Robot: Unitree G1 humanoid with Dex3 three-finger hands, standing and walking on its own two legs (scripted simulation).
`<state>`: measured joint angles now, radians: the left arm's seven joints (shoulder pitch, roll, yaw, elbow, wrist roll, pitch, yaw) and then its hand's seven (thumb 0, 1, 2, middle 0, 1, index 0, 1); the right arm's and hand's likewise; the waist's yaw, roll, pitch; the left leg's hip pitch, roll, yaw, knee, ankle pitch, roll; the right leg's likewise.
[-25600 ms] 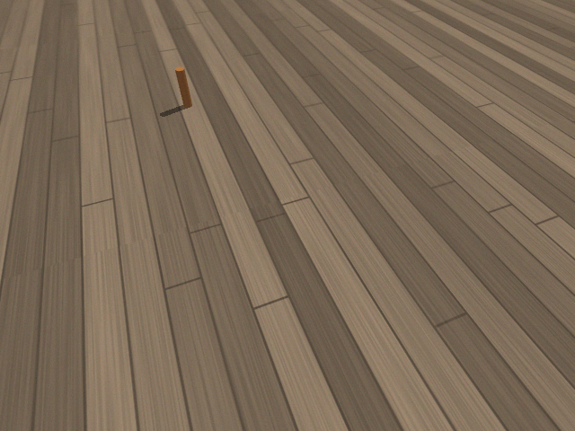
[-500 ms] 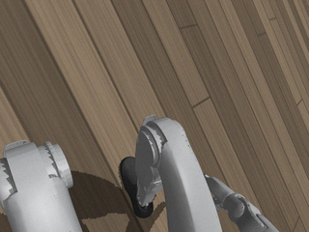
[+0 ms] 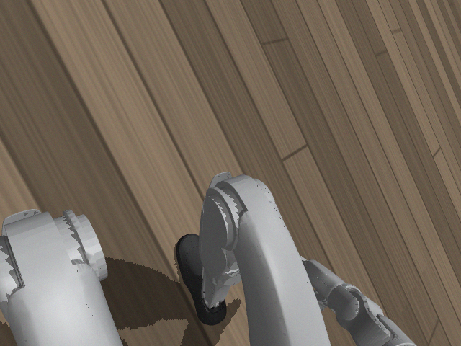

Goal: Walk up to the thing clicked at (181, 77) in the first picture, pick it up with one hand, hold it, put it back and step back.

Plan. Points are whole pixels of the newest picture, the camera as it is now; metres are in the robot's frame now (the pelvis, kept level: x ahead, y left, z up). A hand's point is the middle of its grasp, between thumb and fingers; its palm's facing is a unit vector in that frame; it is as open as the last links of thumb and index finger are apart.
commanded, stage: open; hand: left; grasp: from the side
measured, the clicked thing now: out of the picture +0.45 +0.31 -0.17
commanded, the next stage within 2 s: withdraw in 0.02 s
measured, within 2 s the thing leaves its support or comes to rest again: neither
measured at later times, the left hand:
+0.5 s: hand out of the picture +0.44 +0.37 -0.08, palm faces +0.42 -0.90 -0.04, open 16.9 cm
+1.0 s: hand out of the picture +0.33 +0.46 +0.06, palm faces +0.47 -0.73 -0.50, open 17.2 cm
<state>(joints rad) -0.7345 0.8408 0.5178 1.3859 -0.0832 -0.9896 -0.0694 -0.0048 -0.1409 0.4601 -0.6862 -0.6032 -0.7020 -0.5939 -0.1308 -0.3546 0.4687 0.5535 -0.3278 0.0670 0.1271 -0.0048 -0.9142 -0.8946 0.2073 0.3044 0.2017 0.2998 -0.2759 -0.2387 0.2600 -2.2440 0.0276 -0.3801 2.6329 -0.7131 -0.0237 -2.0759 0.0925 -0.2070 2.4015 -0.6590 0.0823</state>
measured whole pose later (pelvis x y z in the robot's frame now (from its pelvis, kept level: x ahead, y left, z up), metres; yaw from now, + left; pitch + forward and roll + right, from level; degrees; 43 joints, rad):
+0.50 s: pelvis +0.00 +0.00 +0.01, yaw +1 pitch +19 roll -16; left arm -0.70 0.87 0.58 1.14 -0.10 -0.84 -0.16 -0.01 -0.44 0.06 -0.11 -0.06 -0.12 -0.05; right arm -0.04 -0.34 0.39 0.56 -0.27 0.10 0.10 0.00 -0.90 -0.90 0.21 0.30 0.20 0.30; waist -0.23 -0.19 0.17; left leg -2.25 0.03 -0.34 2.59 -0.71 -0.02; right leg -2.09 0.08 -0.19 2.38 -0.67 0.07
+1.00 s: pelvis +0.01 -0.01 +0.10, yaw +8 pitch +32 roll -8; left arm -0.49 0.78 0.52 0.86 0.08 -0.23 -0.05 -0.02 -0.50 0.09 -0.06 -0.07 -0.07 -0.07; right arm 0.09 -0.27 0.07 0.59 -0.02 0.18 0.05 0.00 -0.91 -0.90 0.21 0.31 0.20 0.30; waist -0.07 -0.01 -0.12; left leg -2.14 0.06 -0.14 2.24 -0.67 0.00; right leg -2.05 0.02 -0.05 2.15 -0.68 0.05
